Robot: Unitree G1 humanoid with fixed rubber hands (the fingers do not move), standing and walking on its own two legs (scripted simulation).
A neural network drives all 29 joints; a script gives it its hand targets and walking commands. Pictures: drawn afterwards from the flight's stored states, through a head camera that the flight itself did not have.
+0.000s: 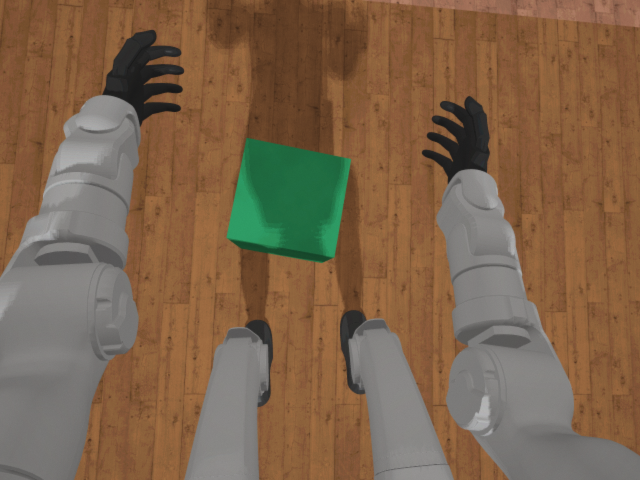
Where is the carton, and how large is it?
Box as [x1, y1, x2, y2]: [226, 138, 350, 262]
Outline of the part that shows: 246,138 226,237 241,248 322,262 333,257 350,159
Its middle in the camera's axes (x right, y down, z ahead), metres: -0.07 -0.08 +0.87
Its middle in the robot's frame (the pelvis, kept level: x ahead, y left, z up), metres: +0.49 +0.01 -0.52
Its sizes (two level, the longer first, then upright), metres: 0.210 0.200 0.250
